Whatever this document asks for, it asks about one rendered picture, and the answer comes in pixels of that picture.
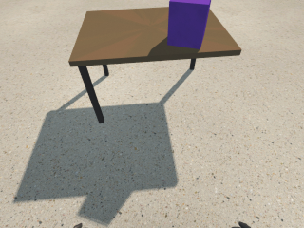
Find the table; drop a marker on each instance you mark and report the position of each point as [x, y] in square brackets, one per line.
[124, 36]

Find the carton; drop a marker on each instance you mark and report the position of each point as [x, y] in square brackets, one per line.
[187, 21]

